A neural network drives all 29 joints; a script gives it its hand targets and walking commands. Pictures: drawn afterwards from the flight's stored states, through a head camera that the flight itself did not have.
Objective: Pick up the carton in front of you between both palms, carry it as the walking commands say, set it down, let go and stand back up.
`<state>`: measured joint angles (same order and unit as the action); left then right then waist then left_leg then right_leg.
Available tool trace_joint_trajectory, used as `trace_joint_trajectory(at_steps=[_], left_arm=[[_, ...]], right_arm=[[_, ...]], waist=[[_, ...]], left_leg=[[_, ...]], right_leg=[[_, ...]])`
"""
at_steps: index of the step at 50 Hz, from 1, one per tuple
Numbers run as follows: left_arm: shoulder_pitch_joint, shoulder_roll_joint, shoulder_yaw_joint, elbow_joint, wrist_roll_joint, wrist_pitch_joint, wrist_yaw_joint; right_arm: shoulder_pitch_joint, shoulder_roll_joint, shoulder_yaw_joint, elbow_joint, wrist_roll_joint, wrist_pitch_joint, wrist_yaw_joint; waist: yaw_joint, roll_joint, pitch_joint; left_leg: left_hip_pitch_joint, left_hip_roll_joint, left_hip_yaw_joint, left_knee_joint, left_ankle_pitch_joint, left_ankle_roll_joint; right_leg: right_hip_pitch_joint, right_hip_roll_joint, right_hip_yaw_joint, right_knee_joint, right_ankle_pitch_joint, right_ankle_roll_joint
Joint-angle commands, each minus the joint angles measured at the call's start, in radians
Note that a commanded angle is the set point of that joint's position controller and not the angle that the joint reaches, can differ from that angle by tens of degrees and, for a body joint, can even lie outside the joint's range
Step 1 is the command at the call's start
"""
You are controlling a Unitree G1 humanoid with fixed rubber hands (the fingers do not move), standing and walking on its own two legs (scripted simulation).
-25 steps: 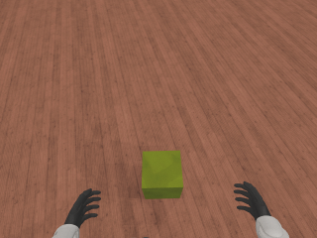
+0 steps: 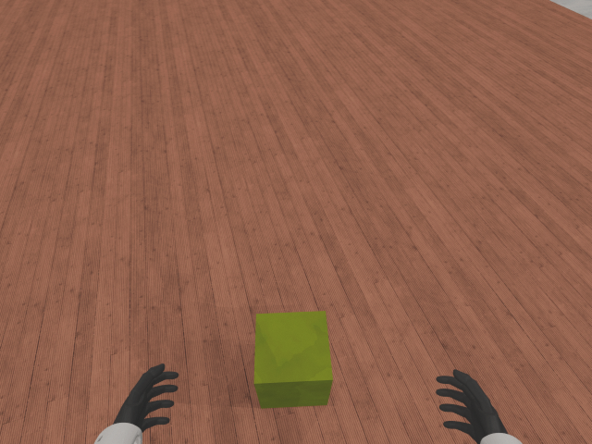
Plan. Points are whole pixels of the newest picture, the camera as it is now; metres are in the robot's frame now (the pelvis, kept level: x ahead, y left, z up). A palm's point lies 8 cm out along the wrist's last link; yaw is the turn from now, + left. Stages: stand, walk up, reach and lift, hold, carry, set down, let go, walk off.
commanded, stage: stand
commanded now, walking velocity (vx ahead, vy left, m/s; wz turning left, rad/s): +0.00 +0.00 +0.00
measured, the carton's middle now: (292, 360) +0.46 +0.04 -0.65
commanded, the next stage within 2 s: none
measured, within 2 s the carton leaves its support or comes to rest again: neither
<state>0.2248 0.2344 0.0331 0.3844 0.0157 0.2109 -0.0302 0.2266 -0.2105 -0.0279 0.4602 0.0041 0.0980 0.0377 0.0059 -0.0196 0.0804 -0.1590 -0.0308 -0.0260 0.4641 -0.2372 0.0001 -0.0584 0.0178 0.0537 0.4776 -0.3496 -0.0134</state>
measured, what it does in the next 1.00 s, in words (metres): stands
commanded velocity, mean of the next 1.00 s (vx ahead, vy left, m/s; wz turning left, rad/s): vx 0.00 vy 0.00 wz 0.00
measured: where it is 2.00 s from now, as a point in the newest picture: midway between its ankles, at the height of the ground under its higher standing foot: outside the picture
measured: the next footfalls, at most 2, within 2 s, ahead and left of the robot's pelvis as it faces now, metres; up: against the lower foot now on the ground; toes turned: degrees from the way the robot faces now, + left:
none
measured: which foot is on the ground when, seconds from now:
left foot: down 0.00-1.00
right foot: down 0.00-1.00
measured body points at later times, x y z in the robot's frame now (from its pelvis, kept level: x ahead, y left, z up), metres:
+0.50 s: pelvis +0.02 +0.02 +0.00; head +0.03 +0.04 +0.45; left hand +0.16 +0.30 -0.11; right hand +0.14 -0.28 -0.09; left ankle +0.01 +0.12 -0.74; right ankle -0.05 -0.11 -0.74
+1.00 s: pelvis +0.00 +0.02 +0.00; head +0.00 +0.04 +0.45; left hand +0.12 +0.32 -0.11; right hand +0.11 -0.29 -0.10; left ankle +0.01 +0.12 -0.74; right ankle -0.05 -0.11 -0.74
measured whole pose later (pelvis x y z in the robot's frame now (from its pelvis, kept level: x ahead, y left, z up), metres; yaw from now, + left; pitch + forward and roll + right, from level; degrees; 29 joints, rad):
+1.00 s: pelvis +0.00 +0.02 +0.00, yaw -1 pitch -2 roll +0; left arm 0.19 0.37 0.01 0.89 0.03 0.00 0.02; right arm 0.13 -0.36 -0.02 0.94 -0.02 -0.01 -0.02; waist 0.00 -0.03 0.02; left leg -0.18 -0.03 0.00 0.43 -0.22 0.03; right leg -0.06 0.01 0.08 0.38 -0.29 0.01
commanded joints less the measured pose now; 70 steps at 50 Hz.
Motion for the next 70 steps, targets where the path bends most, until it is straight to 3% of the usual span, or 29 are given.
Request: trace_joint_trajectory(at_steps=[1, 3, 5, 10, 14, 29, 55, 70], left_arm=[[-0.056, 0.209, 0.051, 0.04, 0.01, -0.076, 0.048], [-0.053, 0.193, 0.044, 0.063, 0.027, -0.132, 0.053], [-0.07, 0.185, 0.04, 0.088, 0.026, -0.161, 0.047], [-0.053, 0.213, 0.043, 0.171, 0.023, -0.191, 0.042], [-0.048, 0.228, 0.039, 0.217, 0.023, -0.199, 0.05], [-0.047, 0.257, 0.022, 0.344, 0.018, -0.212, 0.059], [-0.064, 0.293, 0.006, 0.489, 0.012, -0.223, 0.054], [-0.074, 0.309, 0.003, 0.547, 0.008, -0.226, 0.05]], right_arm=[[-0.06, -0.204, -0.056, 0.056, -0.054, -0.037, -0.042], [-0.038, -0.214, -0.056, 0.082, -0.057, -0.059, -0.05], [-0.051, -0.213, -0.052, 0.113, -0.055, -0.079, -0.048], [-0.08, -0.226, -0.047, 0.172, -0.048, -0.102, -0.045], [-0.074, -0.25, -0.048, 0.21, -0.046, -0.106, -0.053], [-0.095, -0.295, -0.039, 0.323, -0.037, -0.113, -0.065], [-0.141, -0.331, -0.022, 0.467, -0.026, -0.116, -0.056], [-0.152, -0.346, -0.012, 0.519, -0.021, -0.119, -0.053]], waist=[[0.011, -0.11, -0.063], [-0.015, -0.08, -0.06], [-0.018, -0.023, -0.055], [0.0, 0.027, -0.133], [-0.006, 0.04, -0.153], [-0.012, 0.022, -0.139], [-0.012, 0.017, -0.078], [-0.012, 0.016, -0.077]], left_leg=[[0.007, 0.061, 0.0, 0.031, 0.185, -0.024], [-0.016, 0.057, -0.017, 0.024, 0.062, -0.017], [-0.032, 0.065, -0.037, 0.002, 0.023, -0.01], [-0.028, 0.092, -0.057, 0.012, 0.207, 0.011], [-0.002, 0.104, -0.067, 0.014, 0.276, 0.018], [0.056, 0.121, -0.089, -0.016, 0.35, 0.026], [0.061, 0.129, -0.106, -0.115, 0.185, 0.025], [0.062, 0.135, -0.113, -0.137, 0.173, 0.027]], right_leg=[[-0.22, -0.043, 0.009, -0.089, 0.202, 0.048], [-0.243, -0.059, 0.063, -0.124, 0.044, 0.029], [-0.244, -0.064, 0.078, -0.121, 0.001, 0.014], [-0.138, -0.065, 0.063, -0.062, 0.234, 0.019], [-0.115, -0.066, 0.062, -0.052, 0.303, 0.022], [-0.093, -0.079, 0.068, -0.073, 0.352, 0.022], [-0.094, -0.103, 0.095, -0.173, 0.225, 0.008], [-0.087, -0.109, 0.098, -0.194, 0.216, 0.005]])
